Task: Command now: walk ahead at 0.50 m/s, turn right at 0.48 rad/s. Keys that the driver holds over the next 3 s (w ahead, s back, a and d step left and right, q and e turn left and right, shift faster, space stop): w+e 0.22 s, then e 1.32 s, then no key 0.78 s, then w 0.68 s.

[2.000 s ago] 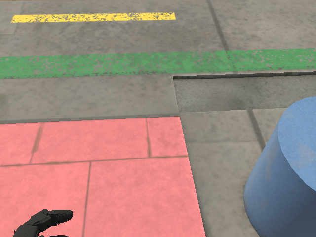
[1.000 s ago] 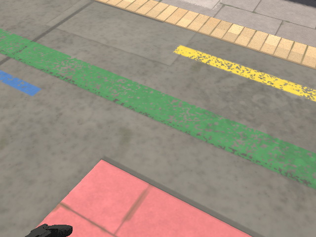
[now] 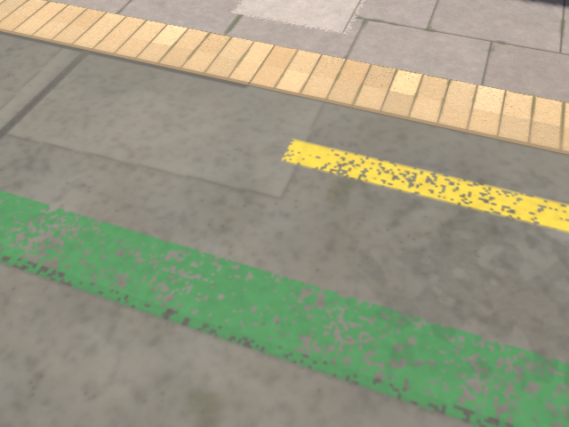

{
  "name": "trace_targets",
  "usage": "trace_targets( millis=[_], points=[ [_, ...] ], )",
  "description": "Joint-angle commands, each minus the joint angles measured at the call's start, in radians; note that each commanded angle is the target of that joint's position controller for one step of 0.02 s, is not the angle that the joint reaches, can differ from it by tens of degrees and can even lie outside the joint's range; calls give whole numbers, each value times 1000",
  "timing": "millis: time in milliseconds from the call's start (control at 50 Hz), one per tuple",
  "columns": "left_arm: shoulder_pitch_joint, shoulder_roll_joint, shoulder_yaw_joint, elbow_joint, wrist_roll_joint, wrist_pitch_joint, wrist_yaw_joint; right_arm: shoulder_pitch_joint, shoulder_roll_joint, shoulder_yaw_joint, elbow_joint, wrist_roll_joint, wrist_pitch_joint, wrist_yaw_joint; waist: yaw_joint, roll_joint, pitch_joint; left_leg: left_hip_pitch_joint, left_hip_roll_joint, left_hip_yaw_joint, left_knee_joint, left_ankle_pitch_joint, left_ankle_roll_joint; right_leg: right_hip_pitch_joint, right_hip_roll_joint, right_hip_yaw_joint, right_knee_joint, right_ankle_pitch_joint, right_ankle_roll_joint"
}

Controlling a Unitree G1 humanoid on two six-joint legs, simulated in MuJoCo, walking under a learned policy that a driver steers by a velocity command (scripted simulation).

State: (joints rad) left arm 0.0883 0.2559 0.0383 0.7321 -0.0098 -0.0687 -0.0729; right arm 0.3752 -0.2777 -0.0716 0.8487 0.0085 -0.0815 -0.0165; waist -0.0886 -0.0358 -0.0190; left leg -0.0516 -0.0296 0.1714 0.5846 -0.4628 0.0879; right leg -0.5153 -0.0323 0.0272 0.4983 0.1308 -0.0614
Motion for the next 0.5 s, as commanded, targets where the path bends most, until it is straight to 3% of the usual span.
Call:
trace_targets(
  millis=[20,40,60,80,100,120,140,160,200,240,280,340,380,420,440,460,480,500],
  points=[
    [110,124,49,-35,3,-15,-2,-3,-158,-34,-49,3,12,-9,108,35,-29,-50,225,-103,253,887,42,192,75,-92,-48,-79,-54],
    [277,209,80,-3,6,-12,15,5,-129,-23,-69,-18,1,-11,177,-33,-138,-308,179,-59,591,695,-14,519,-43,64,56,208,-128],
    [310,313,94,-21,-2,-12,22,138,-24,22,-107,-39,-34,15,121,-300,-315,-716,-13,-91,993,-177,-110,926,-333,563,81,392,-377],
    [438,256,89,4,-22,3,24,56,-131,11,-139,5,-57,28,223,-163,-457,-835,-1,-267,1003,-151,-112,1033,-339,729,-59,-64,-410],
    [390,212,80,-6,-16,13,39,-79,-139,6,-177,39,-59,26,236,-129,-320,-930,50,-268,943,-74,-99,976,-294,654,-114,-250,-344],
    [283,180,67,-33,-6,17,48,-149,-134,11,-195,23,-55,15,200,-1,-184,-928,80,-252,851,0,-98,794,-266,593,-154,-255,-301],
    [197,169,60,-60,5,14,54,-167,-137,6,-194,-6,-47,3,152,12,-116,-851,108,-264,751,46,-107,611,-256,568,-163,-158,-297],
    [138,159,57,-81,14,12,57,-147,-139,0,-189,-23,-35,0,101,13,-61,-741,128,-276,661,60,-116,446,-216,507,-185,-55,-289],
    [107,149,59,-91,15,10,64,-131,-110,1,-189,-34,-23,-2,65,-3,-23,-637,130,-249,517,91,-134,288,-153,400,-215,74,-265],
    [110,169,68,-88,10,10,80,-172,-80,11,-198,-40,-27,-1,70,0,-11,-557,101,-218,338,265,-152,195,-90,286,-205,225,-231],
    [145,169,74,-69,-1,27,100,-235,-52,21,-202,-40,-41,6,104,-24,-28,-419,26,-187,114,510,-153,135,-3,192,-164,243,-170],
    [240,165,76,-28,-10,53,109,-314,-54,15,-233,-16,-40,15,141,-53,-36,-309,-43,-210,-81,651,-148,157,13,258,-116,12,-116],
    [218,142,75,-38,-6,58,116,-273,-95,-4,-231,-13,-34,12,97,-81,-45,-261,-17,-267,-125,630,-129,193,3,336,-28,-70,-87],
    [179,83,63,-64,-5,59,116,-157,-115,-17,-199,-31,-34,5,38,-46,-85,-102,59,-279,-174,744,-95,157,59,318,162,-185,-21],
    [240,10,43,-80,9,51,108,-79,-164,-24,-196,-52,-31,-2,46,149,-185,156,279,-434,-85,1155,-10,-22,149,229,449,-630,42],
    [402,36,35,-75,-11,41,94,-28,-147,-18,-195,-53,-15,3,77,311,-350,334,506,-656,-49,1276,160,-136,183,190,691,-952,82],
    [415,132,50,-73,-15,46,87,-60,-153,-27,-197,-25,3,9,78,275,-365,296,512,-714,-90,1041,180,-200,105,162,810,-862,115],
    [327,179,66,-83,-22,67,94,-113,-131,-25,-213,-20,20,3,65,230,-292,219,445,-663,-137,718,156,-242,64,116,862,-773,137]
  ],
)
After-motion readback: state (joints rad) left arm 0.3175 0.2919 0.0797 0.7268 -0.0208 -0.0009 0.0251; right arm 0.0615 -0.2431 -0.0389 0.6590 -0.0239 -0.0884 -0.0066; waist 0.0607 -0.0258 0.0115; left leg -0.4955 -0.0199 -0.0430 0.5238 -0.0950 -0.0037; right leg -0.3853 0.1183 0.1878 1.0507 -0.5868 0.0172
